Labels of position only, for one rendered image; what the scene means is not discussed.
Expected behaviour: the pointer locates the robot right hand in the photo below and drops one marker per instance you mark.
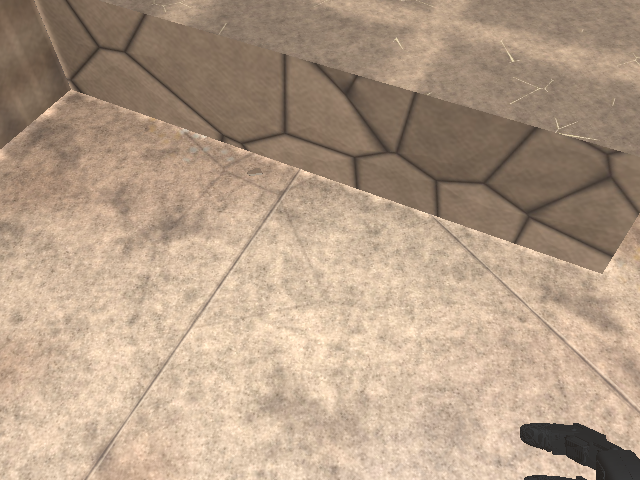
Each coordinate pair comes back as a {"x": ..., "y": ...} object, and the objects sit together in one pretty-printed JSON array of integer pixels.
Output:
[{"x": 585, "y": 446}]

